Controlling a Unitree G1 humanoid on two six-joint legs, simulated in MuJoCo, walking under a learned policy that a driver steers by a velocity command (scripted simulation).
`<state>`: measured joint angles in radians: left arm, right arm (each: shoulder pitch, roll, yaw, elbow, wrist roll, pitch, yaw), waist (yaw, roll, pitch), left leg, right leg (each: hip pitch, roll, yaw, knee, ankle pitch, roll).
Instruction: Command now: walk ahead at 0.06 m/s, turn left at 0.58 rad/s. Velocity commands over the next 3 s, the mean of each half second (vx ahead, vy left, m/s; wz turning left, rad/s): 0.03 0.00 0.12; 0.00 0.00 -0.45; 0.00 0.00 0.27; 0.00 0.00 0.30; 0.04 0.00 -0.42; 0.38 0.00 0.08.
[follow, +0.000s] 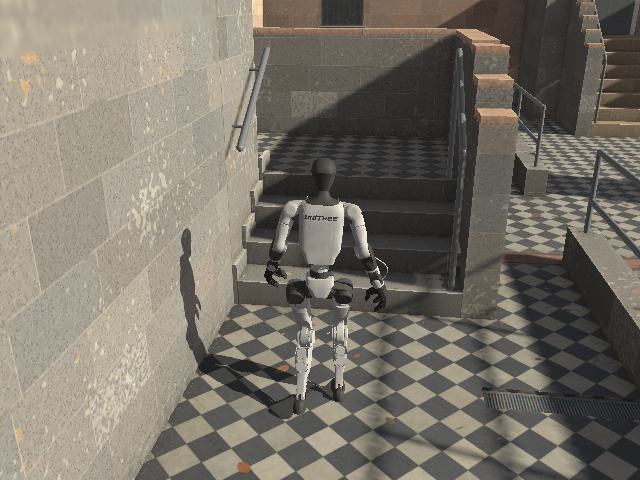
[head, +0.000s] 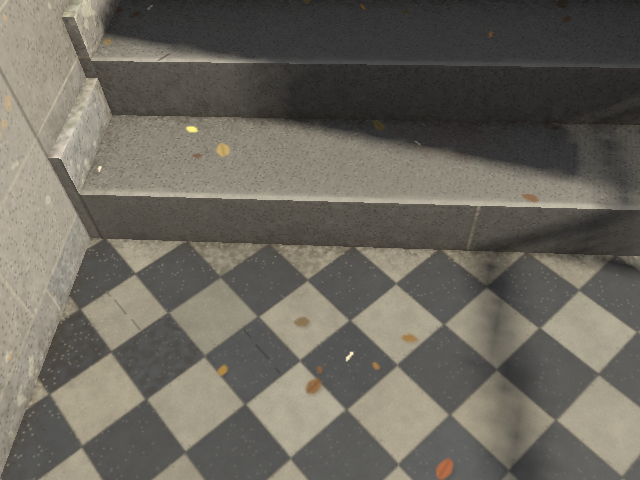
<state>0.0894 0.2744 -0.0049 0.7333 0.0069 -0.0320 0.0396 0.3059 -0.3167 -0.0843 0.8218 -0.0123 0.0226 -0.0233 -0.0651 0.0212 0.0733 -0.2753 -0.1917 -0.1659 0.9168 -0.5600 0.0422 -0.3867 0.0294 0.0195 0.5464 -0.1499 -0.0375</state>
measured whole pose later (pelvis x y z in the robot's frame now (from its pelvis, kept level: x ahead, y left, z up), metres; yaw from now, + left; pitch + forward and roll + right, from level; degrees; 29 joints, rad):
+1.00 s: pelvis -0.04 -0.03 +0.02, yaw -16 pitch +0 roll +1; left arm 0.24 0.28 0.05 0.74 0.01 0.03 0.00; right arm 0.20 -0.31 -0.06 0.78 -0.02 0.06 -0.01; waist 0.00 0.04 0.07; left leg -0.47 0.01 -0.03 0.96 -0.35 -0.04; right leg -0.18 0.10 0.10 0.38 -0.19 -0.09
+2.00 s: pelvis -0.05 -0.02 +0.01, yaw +4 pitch -1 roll +0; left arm 0.28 0.25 0.01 0.83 0.01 0.01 0.00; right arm 0.13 -0.23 -0.02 0.82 -0.02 0.05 -0.02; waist 0.06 -0.03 0.06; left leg -0.15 -0.03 0.00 0.42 -0.25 0.03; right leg -0.21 -0.01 -0.03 0.52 -0.34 -0.03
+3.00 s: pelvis +0.13 -0.04 -0.01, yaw -6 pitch +1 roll +0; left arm 0.41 0.27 0.04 0.94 0.02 -0.07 0.01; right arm 0.11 -0.28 -0.05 0.76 -0.04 -0.04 0.04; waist 0.04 -0.03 0.03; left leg -0.46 -0.05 0.07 0.61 -0.19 0.11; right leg -0.02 -0.01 -0.04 0.71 -0.45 -0.03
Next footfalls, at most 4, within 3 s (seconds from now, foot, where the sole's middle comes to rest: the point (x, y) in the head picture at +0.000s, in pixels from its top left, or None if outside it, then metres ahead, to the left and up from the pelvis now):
0.34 left None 0.02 0.11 -0.77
0.72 right None -0.02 -0.10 -0.77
1.20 left None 0.04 0.08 -0.77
1.54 right None -0.01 -0.13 -0.77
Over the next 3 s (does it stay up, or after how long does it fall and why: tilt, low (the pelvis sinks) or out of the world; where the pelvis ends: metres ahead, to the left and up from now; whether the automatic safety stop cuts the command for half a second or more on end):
stays up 0.13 -0.04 -0.01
